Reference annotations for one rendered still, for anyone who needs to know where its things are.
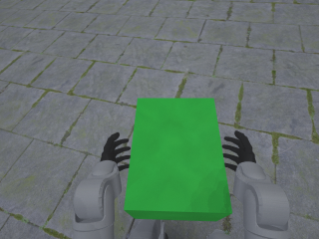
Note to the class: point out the right robot forearm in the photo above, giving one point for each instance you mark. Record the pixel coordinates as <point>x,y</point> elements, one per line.
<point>266,207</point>

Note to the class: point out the left robot hand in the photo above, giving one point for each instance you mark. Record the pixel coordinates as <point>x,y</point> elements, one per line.
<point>110,152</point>

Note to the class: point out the right robot hand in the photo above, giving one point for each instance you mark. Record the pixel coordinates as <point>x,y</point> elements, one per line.
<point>244,152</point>

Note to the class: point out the carton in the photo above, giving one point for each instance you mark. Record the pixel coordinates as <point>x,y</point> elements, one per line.
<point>177,169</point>

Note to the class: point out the left robot forearm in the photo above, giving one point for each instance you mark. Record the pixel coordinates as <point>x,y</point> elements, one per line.
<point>94,202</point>

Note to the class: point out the robot left thigh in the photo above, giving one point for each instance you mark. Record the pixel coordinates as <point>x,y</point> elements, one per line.
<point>149,229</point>

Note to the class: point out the robot right shin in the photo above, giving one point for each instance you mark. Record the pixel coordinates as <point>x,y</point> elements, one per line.
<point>218,231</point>

